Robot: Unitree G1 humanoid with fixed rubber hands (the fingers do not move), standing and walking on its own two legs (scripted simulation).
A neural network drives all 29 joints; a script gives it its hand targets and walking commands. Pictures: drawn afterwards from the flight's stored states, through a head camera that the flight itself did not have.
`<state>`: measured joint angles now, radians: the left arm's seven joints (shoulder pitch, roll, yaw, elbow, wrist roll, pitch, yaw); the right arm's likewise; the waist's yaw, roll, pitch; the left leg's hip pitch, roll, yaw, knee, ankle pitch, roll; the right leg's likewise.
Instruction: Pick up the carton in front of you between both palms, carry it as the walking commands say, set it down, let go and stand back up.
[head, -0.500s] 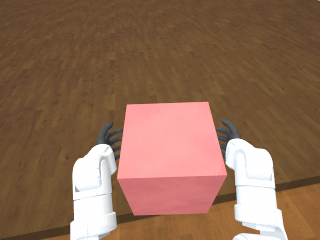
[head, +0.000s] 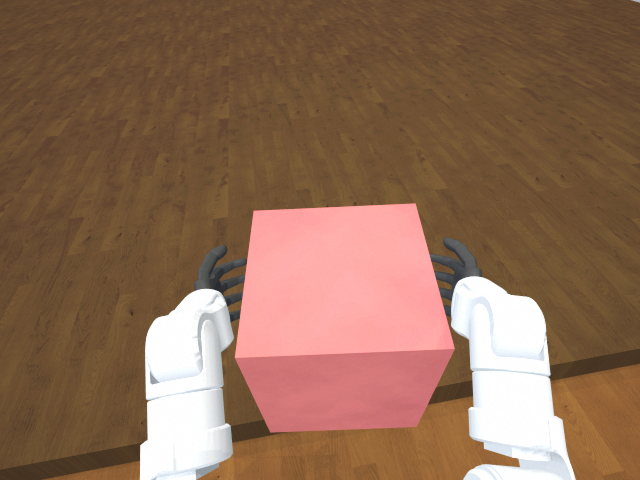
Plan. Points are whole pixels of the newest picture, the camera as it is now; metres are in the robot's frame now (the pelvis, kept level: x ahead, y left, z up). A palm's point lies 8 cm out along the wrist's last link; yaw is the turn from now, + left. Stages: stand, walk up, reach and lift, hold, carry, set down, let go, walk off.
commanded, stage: carry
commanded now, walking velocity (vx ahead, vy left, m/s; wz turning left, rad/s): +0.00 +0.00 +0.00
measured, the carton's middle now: (339, 324) +0.33 -0.01 +0.04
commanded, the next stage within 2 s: none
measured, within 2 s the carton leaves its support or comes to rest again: neither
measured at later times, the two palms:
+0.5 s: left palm (214, 303) +0.32 +0.14 +0.11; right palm (463, 292) +0.32 -0.16 +0.11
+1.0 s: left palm (211, 297) +0.32 +0.15 +0.11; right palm (458, 285) +0.33 -0.15 +0.11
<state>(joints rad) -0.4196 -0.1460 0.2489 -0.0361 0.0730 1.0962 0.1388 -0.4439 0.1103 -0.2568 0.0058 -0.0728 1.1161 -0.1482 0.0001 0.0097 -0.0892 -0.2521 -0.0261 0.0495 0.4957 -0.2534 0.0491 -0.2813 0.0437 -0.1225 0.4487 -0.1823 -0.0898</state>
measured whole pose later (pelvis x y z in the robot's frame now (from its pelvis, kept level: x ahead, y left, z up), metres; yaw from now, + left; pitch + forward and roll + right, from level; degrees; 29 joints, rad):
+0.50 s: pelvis +0.01 +0.00 +0.00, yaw +0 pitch +1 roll +0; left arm -0.40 -0.15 0.24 -0.08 0.07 1.09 0.14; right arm -0.43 0.11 -0.25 -0.04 -0.07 1.11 -0.14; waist -0.01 0.00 -0.08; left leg -0.26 -0.03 0.06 0.50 -0.26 0.05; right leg -0.30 0.04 -0.12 0.47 -0.20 -0.09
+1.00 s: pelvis +0.01 +0.00 +0.00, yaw +0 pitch +1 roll +0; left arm -0.41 -0.14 0.24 -0.05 0.07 1.10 0.14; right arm -0.44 0.11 -0.26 0.00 -0.08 1.11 -0.14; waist 0.00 0.00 -0.09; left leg -0.24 -0.03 0.06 0.50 -0.28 0.05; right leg -0.27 0.04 -0.12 0.46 -0.21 -0.08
